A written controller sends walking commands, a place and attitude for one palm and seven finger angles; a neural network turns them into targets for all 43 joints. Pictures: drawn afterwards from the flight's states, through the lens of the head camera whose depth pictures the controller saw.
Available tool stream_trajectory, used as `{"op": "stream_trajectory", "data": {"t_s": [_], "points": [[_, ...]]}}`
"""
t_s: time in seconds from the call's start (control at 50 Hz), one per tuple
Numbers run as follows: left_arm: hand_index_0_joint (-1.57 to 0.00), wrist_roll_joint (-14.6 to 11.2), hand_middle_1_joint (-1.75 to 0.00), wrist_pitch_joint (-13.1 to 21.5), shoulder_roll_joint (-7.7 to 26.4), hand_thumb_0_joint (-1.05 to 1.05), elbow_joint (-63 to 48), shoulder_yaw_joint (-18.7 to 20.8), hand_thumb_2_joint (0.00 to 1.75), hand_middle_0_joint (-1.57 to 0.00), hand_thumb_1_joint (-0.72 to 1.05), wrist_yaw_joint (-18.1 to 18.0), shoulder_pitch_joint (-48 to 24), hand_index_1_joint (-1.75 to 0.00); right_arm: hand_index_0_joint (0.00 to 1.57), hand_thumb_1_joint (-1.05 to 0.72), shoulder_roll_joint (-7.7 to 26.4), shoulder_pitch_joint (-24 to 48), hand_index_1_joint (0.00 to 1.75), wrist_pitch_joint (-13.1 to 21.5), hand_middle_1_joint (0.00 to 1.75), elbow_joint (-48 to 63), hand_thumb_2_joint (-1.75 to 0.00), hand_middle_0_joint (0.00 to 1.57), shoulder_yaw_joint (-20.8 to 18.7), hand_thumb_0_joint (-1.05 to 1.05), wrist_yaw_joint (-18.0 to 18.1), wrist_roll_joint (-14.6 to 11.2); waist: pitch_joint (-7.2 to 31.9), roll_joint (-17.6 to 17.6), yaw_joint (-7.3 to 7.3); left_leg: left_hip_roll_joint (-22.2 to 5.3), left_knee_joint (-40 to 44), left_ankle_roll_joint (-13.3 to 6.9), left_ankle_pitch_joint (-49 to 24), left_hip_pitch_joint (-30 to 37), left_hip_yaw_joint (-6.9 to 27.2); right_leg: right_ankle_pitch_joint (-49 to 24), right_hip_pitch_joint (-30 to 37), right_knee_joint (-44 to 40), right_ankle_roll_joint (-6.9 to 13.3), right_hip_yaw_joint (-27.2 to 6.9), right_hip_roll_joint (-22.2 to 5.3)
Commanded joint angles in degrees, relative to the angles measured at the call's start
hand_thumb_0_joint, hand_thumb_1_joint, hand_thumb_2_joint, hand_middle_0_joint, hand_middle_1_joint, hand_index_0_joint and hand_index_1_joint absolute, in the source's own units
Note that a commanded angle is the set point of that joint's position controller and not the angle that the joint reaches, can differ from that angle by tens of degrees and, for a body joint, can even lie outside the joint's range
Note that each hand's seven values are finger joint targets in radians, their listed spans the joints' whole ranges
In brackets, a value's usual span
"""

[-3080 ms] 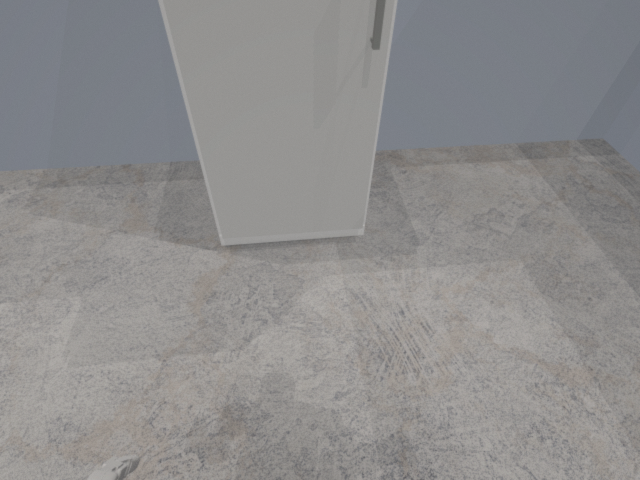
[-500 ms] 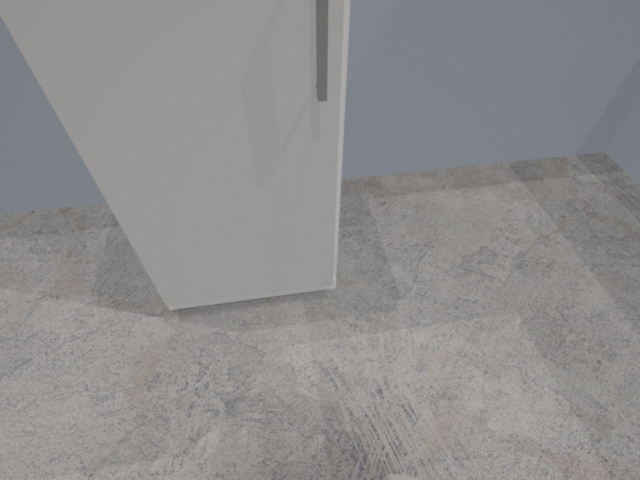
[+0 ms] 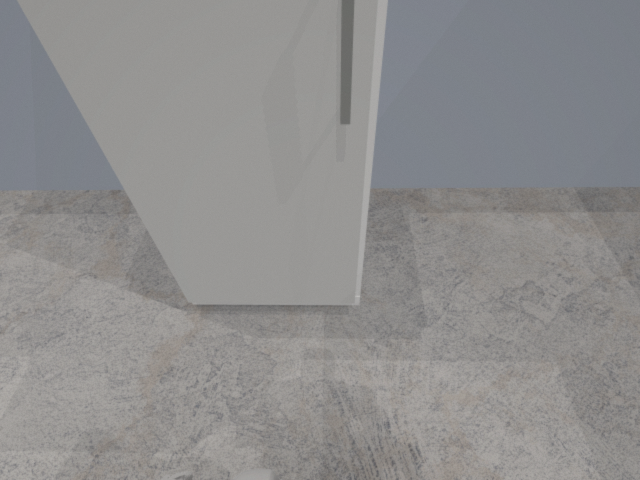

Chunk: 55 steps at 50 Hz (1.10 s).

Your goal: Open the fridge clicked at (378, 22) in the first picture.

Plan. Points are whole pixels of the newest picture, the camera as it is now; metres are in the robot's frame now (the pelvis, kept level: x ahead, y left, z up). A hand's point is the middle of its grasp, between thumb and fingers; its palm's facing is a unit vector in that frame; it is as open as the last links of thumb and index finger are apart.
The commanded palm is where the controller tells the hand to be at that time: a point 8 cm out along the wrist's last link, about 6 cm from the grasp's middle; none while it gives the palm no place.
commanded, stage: take the last steps up to it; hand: right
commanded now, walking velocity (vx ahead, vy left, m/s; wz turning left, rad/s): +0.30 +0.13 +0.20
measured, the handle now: (346, 37) +0.72 -0.02 +0.20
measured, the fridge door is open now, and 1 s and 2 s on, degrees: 0 0 0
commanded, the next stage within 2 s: come to a stop and stand still in 0.78 s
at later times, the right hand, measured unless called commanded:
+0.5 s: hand out of the picture +0.09 -0.09 -0.17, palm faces -0.01 +0.98 -0.19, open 7.3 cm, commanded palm none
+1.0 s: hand (402, 424) +0.24 -0.11 -0.18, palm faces +0.01 +0.99 -0.16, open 7.4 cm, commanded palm none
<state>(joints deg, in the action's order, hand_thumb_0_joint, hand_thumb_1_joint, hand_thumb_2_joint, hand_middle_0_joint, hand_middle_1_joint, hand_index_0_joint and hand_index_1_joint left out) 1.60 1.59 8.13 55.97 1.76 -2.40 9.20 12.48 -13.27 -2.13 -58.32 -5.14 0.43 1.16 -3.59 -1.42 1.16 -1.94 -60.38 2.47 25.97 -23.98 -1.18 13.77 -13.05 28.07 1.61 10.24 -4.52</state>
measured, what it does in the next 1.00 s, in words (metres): walks ahead: left foot, then right foot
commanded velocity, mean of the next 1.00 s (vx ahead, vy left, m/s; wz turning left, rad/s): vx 0.18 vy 0.06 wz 0.03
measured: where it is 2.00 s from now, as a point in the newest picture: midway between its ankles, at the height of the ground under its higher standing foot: outside the picture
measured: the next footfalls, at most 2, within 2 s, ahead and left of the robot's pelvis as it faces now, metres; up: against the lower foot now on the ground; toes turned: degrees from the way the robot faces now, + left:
left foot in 0.26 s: +0.07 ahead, +0.17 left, +0.00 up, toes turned +10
right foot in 0.72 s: +0.26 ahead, -0.02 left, +0.00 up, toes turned -6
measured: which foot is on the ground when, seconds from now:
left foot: up 0.00-0.24, down 0.26-0.72, up 0.74-1.00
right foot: down 0.00-0.28, up 0.30-0.70, down 0.72-1.00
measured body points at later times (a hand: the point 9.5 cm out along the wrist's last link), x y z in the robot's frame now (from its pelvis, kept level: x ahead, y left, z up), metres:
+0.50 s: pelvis +0.07 +0.08 +0.00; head +0.07 +0.09 +0.45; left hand +0.05 +0.32 -0.16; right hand +0.09 -0.15 -0.15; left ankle +0.03 +0.16 -0.74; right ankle +0.12 -0.05 -0.68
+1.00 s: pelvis +0.20 +0.06 +0.00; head +0.21 +0.05 +0.45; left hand +0.22 +0.30 -0.14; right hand +0.24 -0.16 -0.16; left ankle +0.24 +0.22 -0.69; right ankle +0.22 -0.02 -0.74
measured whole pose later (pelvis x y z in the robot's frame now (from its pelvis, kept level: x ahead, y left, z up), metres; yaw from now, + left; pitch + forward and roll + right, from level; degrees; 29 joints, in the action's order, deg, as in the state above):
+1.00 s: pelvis +0.20 +0.06 +0.00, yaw +3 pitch -2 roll +1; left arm 1.1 2.4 8.1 61.7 2.0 -2.2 14.3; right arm 9.3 -14.0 -0.2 -62.2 -2.9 1.3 1.4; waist -2.8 -1.8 0.5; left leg -5.9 -49.9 2.6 16.3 -25.3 -3.0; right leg 12.4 -9.6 24.1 3.3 10.0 -1.4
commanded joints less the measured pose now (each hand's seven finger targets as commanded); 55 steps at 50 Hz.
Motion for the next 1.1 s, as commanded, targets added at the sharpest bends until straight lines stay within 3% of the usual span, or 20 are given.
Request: {"op": "stream_trajectory", "data": {"t_s": [0.0,0.14,0.18,0.22,0.24,0.26,0.28,0.3,0.38,0.5,0.6,0.66,0.68,0.7,0.72,0.78,0.86,1.0,1.04,1.08], "points": [[-0.2,0.3,-0.3,0.4,10.3,0.0,0.1,2.5,0.9,-0.2,0.9,0.3,8.1,-0.3,0.2,-0.9,1.3,-0.4,0.3,0.3,0.3,3.9,-0.9,0.2,-0.1,0.0,-1.5,0.6,2.5,9.6,-2.85,-2.6,2.0,-0.2,-3.3,-6.1,-0.4,-1.7,5.8,-15.8,6.4,-13.8,-16.0],[-0.2,0.8,-0.3,0.3,13.7,0.0,1.6,4.0,0.9,-0.2,0.9,0.9,9.3,-0.3,0.2,-0.9,1.2,3.9,0.3,1.0,0.3,5.6,-0.9,0.2,0.4,0.0,-2.8,0.6,1.0,10.6,-3.96,-2.2,20.8,-1.4,-2.0,1.2,-3.7,9.8,3.3,-16.9,5.3,-11.9,-17.1],[-0.2,0.7,-0.3,0.1,14.1,0.0,1.9,4.1,0.9,-0.2,0.9,1.1,8.8,-0.3,0.2,-0.9,1.3,1.3,0.3,1.6,0.3,4.5,-0.9,0.2,0.4,0.0,-2.8,0.5,2.0,9.5,-2.43,-0.5,27.6,-1.8,-5.2,7.2,-5.5,10.5,1.5,-13.8,4.1,-10.5,-15.8],[-0.2,0.3,-0.3,-0.1,12.1,0.0,2.4,3.5,0.9,-0.2,0.9,1.6,7.9,-0.3,0.2,-0.9,3.6,-6.4,0.3,2.5,0.3,1.5,-0.9,0.2,-0.1,0.0,-2.2,0.6,4.8,2.2,1.61,-0.3,38.8,-3.2,-10.0,22.4,-4.5,12.8,-6.6,-2.0,0.4,-5.3,-10.9],[-0.2,-0.5,-0.3,-0.1,7.7,0.0,1.3,2.4,0.9,-0.2,0.9,2.0,7.6,-0.3,0.2,-0.9,9.0,-10.9,0.3,3.1,0.3,0.0,-0.9,0.2,-1.0,0.0,-1.4,1.0,6.0,-12.0,3.64,-11.8,45.3,-7.0,1.1,31.8,9.5,18.5,-19.1,12.7,-2.4,2.3,-5.0],[-0.2,-0.2,-0.3,-0.3,6.6,0.0,-1.7,1.5,0.9,-0.2,0.9,2.3,1.7,-0.3,0.2,-0.9,12.5,-14.5,0.3,3.0,0.3,-1.1,-0.9,0.2,-1.4,0.0,-0.4,0.3,2.5,-17.4,6.02,-20.0,51.7,-12.0,6.2,29.1,24.3,23.8,-28.3,25.2,-3.1,-0.7,-0.9],[-0.2,0.2,-0.3,-0.5,7.6,0.0,-2.1,1.9,0.9,-0.2,0.9,2.5,0.3,-0.3,0.2,-0.9,11.4,-13.7,0.3,3.0,0.3,-1.2,-0.9,0.2,-1.0,0.0,0.0,0.0,0.2,-10.3,5.18,-20.6,53.0,-13.8,8.9,25.1,22.9,19.8,-29.5,30.9,-2.3,-6.3,-2.1],[-0.2,0.2,-0.3,-0.9,7.4,0.0,-1.0,2.2,0.9,-0.2,0.9,2.7,2.1,-0.3,0.2,-0.9,8.9,-10.6,0.3,3.4,0.3,-1.0,-0.9,0.2,-0.8,0.0,0.5,0.0,-0.9,-11.9,3.15,-18.4,53.4,-12.4,10.2,21.6,19.8,14.8,-28.1,33.2,-2.1,-6.8,-3.7],[-0.2,0.4,-0.3,-1.3,5.2,0.0,2.9,2.3,0.9,-0.2,0.9,3.0,8.3,-0.3,0.2,-0.9,3.3,-4.6,0.3,4.9,0.3,-0.3,-0.9,0.2,1.4,0.0,0.5,0.0,-4.4,-3.6,-2.46,-12.5,52.0,-10.6,-7.1,11.8,5.9,4.0,-20.4,32.6,-3.6,-5.8,-4.3],[-0.2,-0.1,-0.3,-0.7,3.9,0.0,1.3,2.1,0.9,-0.2,0.9,3.3,4.1,-0.3,0.2,-0.9,2.7,-10.5,0.3,6.4,0.3,-3.9,-0.9,0.2,2.1,0.0,0.8,0.2,-3.7,-2.6,-1.2,-13.2,50.8,-12.6,-22.0,18.3,5.4,0.8,-21.6,23.0,-3.8,-5.4,-3.8],[-0.2,-0.4,-0.3,0.5,2.3,0.0,0.4,1.5,0.9,-0.2,0.9,3.2,-0.1,-0.3,0.2,-0.9,2.5,-13.9,0.3,6.2,0.3,-6.7,-0.9,0.2,2.0,0.0,1.1,0.5,-2.5,-4.4,0.28,-13.3,45.5,-11.8,-33.4,22.0,4.5,3.3,-15.7,11.9,-2.0,-3.4,-1.6],[-0.2,-0.2,-0.3,1.2,3.4,0.0,3.4,1.5,0.9,-0.2,0.9,2.2,7.9,-0.3,0.2,-0.9,2.1,-12.7,0.3,5.9,0.3,-7.1,-0.9,0.2,2.2,0.0,1.0,-0.1,0.9,-2.0,-3.85,-9.3,33.2,-8.8,-42.4,18.6,0.2,-3.3,-0.2,1.7,-0.7,-1.2,1.8],[-0.2,0.1,-0.3,1.6,6.4,0.0,5.4,2.1,0.9,-0.2,0.9,1.7,14.8,-0.3,0.2,-0.9,1.0,-12.9,0.3,5.8,0.3,-6.9,-0.9,0.2,2.3,0.0,0.9,-0.4,5.4,2.7,-6.41,-6.2,22.4,-6.3,-37.9,13.0,-2.2,-10.6,11.4,-1.3,1.0,-6.0,-1.8],[-0.2,0.4,-0.3,1.8,12.5,0.0,6.2,3.4,0.9,-0.2,0.9,1.1,19.8,-0.3,0.2,-0.9,-1.8,-14.8,0.3,5.6,0.3,-5.8,-0.9,0.2,2.8,0.0,0.6,-1.0,11.1,16.1,-7.29,0.0,8.3,-3.1,-14.7,-0.6,-6.4,-19.8,23.9,-2.9,7.0,-23.0,-15.9],[-0.2,-0.3,-0.3,1.2,14.1,0.0,6.8,3.2,0.9,-0.2,0.9,0.8,22.7,-0.3,0.2,-0.9,-1.3,-12.5,0.3,5.7,0.3,-4.1,-0.9,0.2,3.0,0.0,0.6,-0.7,11.7,17.7,-7.75,2.3,-4.1,-2.8,8.6,-6.0,-4.0,-25.7,23.9,-9.0,12.3,-31.6,-23.7],[-0.2,-0.5,-0.3,1.5,8.2,0.0,4.8,1.6,0.9,-0.2,0.9,0.4,11.8,-0.3,0.2,-0.9,-1.6,-7.1,0.3,4.4,0.3,-4.3,-0.9,0.2,2.3,0.0,0.1,0.2,-1.1,5.2,-4.16,-3.8,-8.0,-2.5,0.0,-7.2,0.6,-13.5,5.3,-14.4,9.3,-21.9,-18.4],[-0.2,-0.6,-0.3,2.1,5.4,0.0,4.1,1.2,0.9,-0.2,0.9,0.5,8.4,-0.3,0.2,-0.9,-4.5,-10.9,0.3,2.5,0.3,-5.1,-0.9,0.2,2.2,0.0,-0.1,0.5,0.2,6.9,-0.58,-4.5,0.3,-0.8,-7.3,-0.8,-1.4,-13.9,-1.1,-16.0,6.3,-10.1,-12.1],[-0.2,-0.4,-0.3,0.4,6.7,0.0,4.5,1.2,0.9,-0.2,0.9,0.1,7.1,-0.3,0.2,-0.9,-2.9,-5.5,0.3,1.3,0.3,-2.6,-0.9,0.2,2.8,0.0,1.1,0.1,0.3,9.5,-0.65,-2.9,20.9,0.5,-10.2,5.9,-3.1,-27.2,0.3,-10.3,6.5,-8.4,-11.2],[-0.2,-0.5,-0.3,-0.4,7.1,0.0,4.9,1.7,0.9,-0.2,0.9,0.1,7.1,-0.3,0.2,-0.9,-1.7,-5.8,0.3,1.3,0.3,-2.5,-0.9,0.2,2.4,0.0,1.2,0.0,0.3,9.7,0.0,-2.5,27.5,0.5,-13.5,9.7,-3.6,-22.1,-0.3,-7.7,5.1,-8.0,-10.3],[-0.2,-1.0,-0.3,-0.8,5.4,0.0,5.1,1.7,0.9,-0.2,0.9,0.4,7.6,-0.3,0.2,-0.9,1.3,-7.3,0.3,1.9,0.3,-2.5,-0.9,0.2,2.1,0.0,1.6,0.3,0.8,4.1,0.95,-4.5,35.5,0.0,-24.8,14.4,-0.5,-10.4,-3.1,-2.9,1.2,-6.2,-6.2]]}}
